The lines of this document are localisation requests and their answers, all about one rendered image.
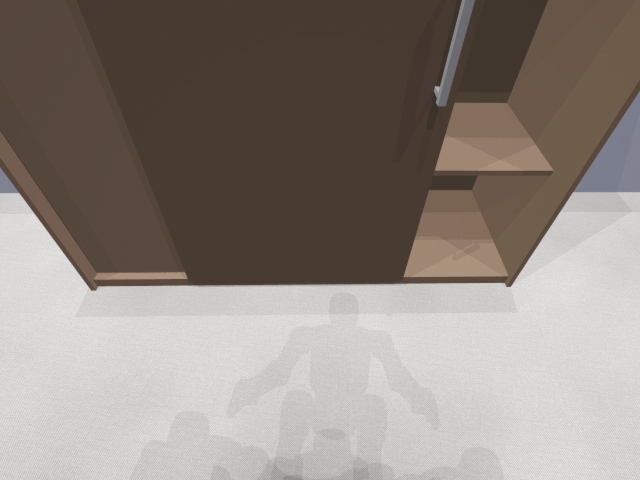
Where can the wardrobe door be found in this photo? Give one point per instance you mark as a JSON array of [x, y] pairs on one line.
[[59, 114], [284, 140]]

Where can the handle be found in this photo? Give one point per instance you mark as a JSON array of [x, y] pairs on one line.
[[464, 15]]

